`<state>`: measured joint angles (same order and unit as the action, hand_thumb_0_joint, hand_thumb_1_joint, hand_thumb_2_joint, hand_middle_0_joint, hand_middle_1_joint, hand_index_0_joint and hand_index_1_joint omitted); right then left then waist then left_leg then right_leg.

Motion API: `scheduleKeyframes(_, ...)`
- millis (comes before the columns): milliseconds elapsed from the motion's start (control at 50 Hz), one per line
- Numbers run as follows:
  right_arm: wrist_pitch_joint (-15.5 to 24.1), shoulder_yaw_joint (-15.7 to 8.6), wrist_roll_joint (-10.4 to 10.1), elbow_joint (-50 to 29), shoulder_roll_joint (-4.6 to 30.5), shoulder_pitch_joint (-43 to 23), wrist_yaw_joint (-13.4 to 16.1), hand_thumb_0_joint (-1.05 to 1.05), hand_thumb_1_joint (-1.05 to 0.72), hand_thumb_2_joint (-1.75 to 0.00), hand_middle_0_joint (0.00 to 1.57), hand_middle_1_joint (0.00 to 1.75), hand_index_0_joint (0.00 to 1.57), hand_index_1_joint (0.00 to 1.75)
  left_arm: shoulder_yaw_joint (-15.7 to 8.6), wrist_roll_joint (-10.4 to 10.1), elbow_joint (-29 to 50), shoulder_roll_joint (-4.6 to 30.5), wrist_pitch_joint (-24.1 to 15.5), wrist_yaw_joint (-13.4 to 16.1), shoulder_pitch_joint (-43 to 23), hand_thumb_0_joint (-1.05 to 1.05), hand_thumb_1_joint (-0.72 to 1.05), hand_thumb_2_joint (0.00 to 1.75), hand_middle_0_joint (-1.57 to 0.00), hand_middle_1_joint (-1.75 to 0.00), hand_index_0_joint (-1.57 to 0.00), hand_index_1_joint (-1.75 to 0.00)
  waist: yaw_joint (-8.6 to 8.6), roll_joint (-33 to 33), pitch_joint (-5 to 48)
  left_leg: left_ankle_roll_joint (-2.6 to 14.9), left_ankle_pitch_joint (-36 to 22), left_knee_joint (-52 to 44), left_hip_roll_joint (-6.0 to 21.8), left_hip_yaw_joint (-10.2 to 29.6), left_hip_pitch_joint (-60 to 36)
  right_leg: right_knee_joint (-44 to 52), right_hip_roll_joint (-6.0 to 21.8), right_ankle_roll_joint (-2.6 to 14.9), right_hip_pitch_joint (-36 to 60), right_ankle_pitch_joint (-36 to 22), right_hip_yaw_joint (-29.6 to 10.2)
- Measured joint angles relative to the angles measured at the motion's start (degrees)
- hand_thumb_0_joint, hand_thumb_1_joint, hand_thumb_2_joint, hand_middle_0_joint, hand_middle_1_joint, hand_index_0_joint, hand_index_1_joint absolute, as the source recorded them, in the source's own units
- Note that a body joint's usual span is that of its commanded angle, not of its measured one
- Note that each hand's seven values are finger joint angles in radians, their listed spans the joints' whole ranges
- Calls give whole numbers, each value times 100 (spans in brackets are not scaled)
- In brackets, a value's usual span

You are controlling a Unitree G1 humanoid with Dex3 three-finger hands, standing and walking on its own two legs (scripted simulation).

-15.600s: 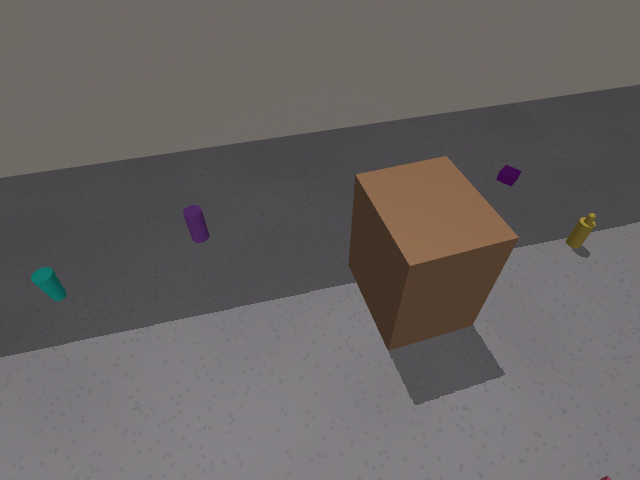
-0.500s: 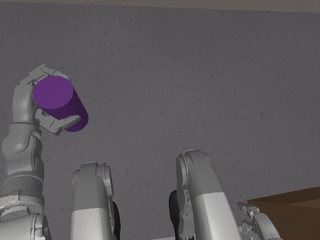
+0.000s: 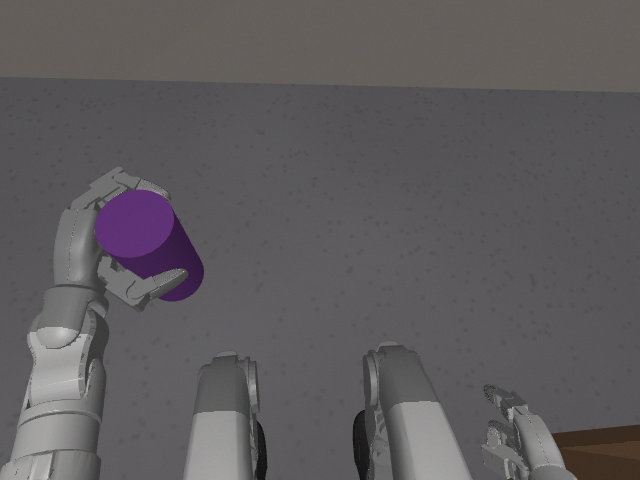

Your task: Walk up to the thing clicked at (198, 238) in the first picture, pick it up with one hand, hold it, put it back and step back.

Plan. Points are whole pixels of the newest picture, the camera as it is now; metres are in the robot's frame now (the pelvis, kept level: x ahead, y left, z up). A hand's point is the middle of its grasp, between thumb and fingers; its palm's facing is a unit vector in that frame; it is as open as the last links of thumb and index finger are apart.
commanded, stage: lift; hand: left
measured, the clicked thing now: (158, 252) +0.40 +0.18 -0.01
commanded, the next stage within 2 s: hold in 1.36 s
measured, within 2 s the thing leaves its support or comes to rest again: neither
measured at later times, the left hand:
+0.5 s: hand (66, 181) +0.38 +0.19 +0.17, palm faces -0.03 -1.00 -0.05, open 10.5 cm
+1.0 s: hand (28, 118) +0.39 +0.18 +0.23, palm faces -0.05 -1.00 -0.02, open 10.5 cm
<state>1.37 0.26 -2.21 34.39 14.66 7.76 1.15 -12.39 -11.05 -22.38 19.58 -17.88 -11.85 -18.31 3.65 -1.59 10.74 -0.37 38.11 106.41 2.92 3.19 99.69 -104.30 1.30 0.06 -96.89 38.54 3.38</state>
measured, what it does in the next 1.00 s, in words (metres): rises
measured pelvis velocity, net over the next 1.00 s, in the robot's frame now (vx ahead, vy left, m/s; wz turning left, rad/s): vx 0.05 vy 0.00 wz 0.04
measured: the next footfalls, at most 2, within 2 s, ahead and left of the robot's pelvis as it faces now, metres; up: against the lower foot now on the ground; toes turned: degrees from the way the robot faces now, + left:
none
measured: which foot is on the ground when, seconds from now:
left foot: down 0.00-1.00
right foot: down 0.00-1.00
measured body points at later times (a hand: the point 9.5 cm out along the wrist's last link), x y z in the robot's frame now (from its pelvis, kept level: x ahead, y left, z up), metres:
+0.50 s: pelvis +0.03 +0.01 +0.14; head +0.13 +0.03 +0.57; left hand +0.38 +0.25 +0.17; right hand +0.18 -0.25 +0.04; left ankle +0.07 +0.12 -0.47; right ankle +0.07 -0.12 -0.47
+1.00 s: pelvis +0.05 +0.00 +0.20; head +0.13 +0.02 +0.64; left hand +0.38 +0.24 +0.23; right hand +0.18 -0.24 +0.09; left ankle +0.07 +0.12 -0.47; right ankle +0.07 -0.12 -0.47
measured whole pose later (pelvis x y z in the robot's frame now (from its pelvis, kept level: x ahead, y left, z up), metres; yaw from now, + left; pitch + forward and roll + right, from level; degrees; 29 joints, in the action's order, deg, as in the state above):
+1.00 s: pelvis +0.05 +0.00 +0.20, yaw +2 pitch +13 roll -2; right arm 4.0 1.1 -2.0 37.3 13.1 14.2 3.7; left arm -8.3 -12.6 -26.3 15.9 -18.0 -14.0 -9.5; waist 2.6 -0.7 4.8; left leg -0.5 27.7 60.8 2.8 0.4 46.2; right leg -58.6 0.9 -0.4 -44.1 27.6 2.7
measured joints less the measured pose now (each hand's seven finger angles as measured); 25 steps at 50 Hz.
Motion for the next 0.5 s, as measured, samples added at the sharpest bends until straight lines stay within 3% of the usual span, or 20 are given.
scheduleKeyframes(240,117,-19,-120,-39,-68,157,134,1,-90,-90,20,30,20,29,337,-46,650,-202,471,243,784,-3,-57,117,-71,-110,-73,-115,-62,-19,-10,-1,-202,-1500,35,-51,-1847,1556,-47,-22,1854,-249,27)
scheduleKeyframes(380,237,12,-92,20,-97,269,174,1,-90,-90,20,30,20,30,354,0,313,-191,412,308,712,-3,-57,117,-71,-110,-74,-114,-33,58,-103,-7,-410,-2264,10,-65,-2754,2338,-34,-27,2780,-458,48)
scheduleKeyframes(500,277,20,-80,61,-89,405,161,1,-90,-90,20,30,20,30,380,-54,169,-161,322,115,788,-3,-57,117,-72,-110,-74,-114,-38,42,-245,3,-574,-2832,5,-105,-3402,2926,-38,-45,3429,-640,33)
